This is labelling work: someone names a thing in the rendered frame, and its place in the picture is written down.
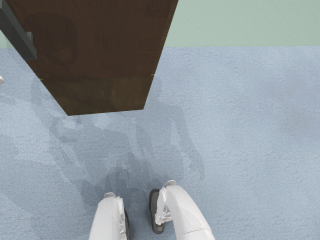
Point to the handle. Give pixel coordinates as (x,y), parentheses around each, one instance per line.
(11,28)

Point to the right robot foot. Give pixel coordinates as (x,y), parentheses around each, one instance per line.
(153,198)

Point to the cupboard door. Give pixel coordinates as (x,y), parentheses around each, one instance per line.
(83,39)

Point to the robot right shin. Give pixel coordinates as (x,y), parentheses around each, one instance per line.
(160,217)

